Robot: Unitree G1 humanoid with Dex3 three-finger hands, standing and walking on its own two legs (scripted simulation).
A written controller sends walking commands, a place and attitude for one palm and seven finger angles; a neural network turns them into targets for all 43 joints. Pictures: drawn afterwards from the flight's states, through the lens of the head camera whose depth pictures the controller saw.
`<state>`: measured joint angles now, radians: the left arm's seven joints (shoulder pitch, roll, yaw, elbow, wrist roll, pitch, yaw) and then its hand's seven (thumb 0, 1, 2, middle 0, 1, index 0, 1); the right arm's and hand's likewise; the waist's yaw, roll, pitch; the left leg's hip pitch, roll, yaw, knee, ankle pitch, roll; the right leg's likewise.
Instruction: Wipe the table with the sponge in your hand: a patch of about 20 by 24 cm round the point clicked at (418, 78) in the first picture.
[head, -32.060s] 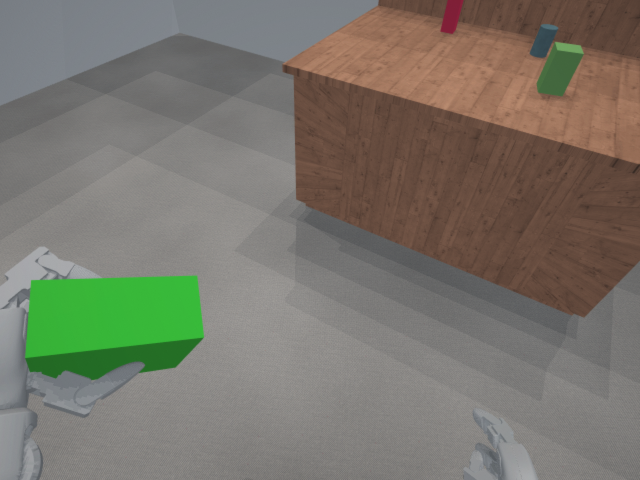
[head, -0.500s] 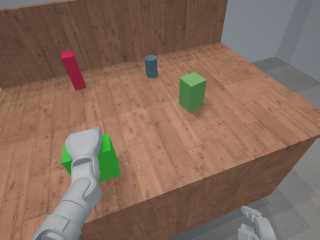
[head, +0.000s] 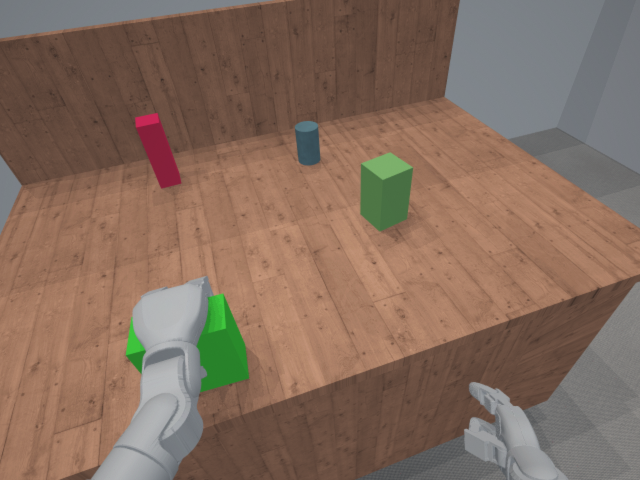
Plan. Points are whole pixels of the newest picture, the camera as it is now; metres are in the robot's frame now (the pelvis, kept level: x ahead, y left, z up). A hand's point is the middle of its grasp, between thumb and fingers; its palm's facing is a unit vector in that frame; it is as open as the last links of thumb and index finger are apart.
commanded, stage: wipe back along the middle lane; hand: left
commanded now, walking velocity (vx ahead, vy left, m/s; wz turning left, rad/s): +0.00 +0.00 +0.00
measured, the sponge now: (198, 357) +0.28 +0.23 -0.01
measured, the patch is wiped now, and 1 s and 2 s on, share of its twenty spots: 0.65 0.75 0.80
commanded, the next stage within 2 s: slide across to the third lane in 0.06 s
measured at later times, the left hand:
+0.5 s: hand (205, 341) +0.28 +0.20 +0.04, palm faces -0.01 -0.04 -1.00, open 10.2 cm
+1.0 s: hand (243, 331) +0.30 +0.15 +0.04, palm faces +0.00 -0.03 -1.00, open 10.2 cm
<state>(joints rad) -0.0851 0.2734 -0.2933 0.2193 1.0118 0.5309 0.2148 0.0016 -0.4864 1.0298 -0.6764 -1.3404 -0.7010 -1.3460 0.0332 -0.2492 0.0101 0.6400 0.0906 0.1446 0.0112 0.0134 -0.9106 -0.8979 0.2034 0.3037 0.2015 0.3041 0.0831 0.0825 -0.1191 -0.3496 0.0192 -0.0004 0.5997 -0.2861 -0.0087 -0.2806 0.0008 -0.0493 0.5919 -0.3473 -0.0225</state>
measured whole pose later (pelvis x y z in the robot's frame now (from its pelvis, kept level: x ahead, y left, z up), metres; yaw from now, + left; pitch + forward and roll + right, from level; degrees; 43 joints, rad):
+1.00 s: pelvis -0.03 -0.02 +0.00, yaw +2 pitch +1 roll +0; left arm -0.38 0.13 -0.45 0.56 0.97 0.55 0.27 -0.02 -0.49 1.03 -0.69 -1.34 -0.71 -1.34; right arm 0.02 -0.23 -0.02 0.72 0.09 0.08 0.03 0.01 -0.91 -0.90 0.20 0.30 0.20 0.30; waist 0.09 0.09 -0.11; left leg -0.37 0.02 -0.03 0.59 -0.24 -0.03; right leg -0.32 0.00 -0.08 0.63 -0.33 -0.05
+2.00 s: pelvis -0.03 -0.03 -0.01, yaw -1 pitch +9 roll +0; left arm -0.76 0.24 -0.18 1.08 0.97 0.42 0.30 0.00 -0.53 1.04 -0.73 -1.30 -0.75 -1.31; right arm 0.20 -0.25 -0.02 0.77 0.07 0.09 -0.03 0.01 -0.91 -0.90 0.20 0.30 0.20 0.30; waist -0.04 0.07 -0.14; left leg -0.56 0.06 -0.02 0.63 -0.24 -0.01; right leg -0.51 0.05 -0.06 0.65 -0.31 -0.07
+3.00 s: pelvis +0.00 +0.03 -0.01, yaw -3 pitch +15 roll -2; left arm -0.90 0.26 -0.18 1.17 0.97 0.46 0.39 0.00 -0.52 1.03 -0.72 -1.31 -0.74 -1.32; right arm 0.27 -0.22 -0.03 0.79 0.05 0.09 0.03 0.01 -0.91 -0.90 0.20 0.30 0.20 0.30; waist -0.07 0.05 -0.18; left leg -0.65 0.03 0.03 0.68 -0.30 0.03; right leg -0.57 0.02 -0.01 0.61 -0.30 0.01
